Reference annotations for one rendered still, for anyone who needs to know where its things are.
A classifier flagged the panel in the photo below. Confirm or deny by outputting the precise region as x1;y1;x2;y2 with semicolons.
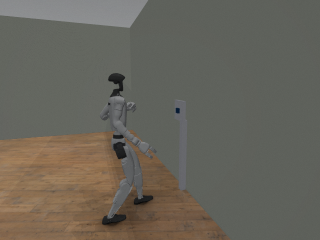
174;100;188;191

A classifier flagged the robot left shin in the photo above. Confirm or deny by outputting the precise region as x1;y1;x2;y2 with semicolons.
133;166;143;199

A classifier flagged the left robot hand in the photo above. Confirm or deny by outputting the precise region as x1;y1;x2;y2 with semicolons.
126;102;136;112

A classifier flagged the left robot upper arm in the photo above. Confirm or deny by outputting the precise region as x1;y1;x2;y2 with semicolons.
99;102;109;121

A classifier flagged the right robot hand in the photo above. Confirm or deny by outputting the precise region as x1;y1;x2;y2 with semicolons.
137;141;157;159

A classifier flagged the left robot foot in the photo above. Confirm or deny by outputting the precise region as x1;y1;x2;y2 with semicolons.
134;195;153;205

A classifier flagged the right robot upper arm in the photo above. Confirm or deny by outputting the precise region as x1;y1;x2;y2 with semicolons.
112;96;125;129

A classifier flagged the right robot forearm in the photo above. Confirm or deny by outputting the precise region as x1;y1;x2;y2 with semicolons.
115;121;141;147

